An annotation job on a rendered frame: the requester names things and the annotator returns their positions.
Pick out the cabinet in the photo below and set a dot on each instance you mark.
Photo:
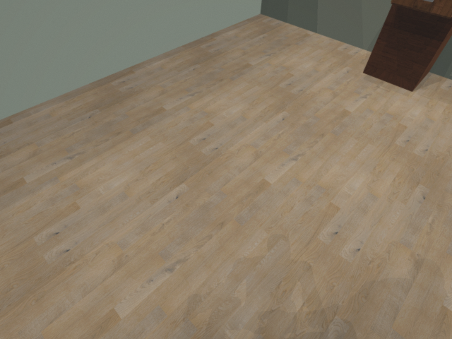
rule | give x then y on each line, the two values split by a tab
407	47

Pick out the drawer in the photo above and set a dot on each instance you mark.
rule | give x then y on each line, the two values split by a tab
441	8

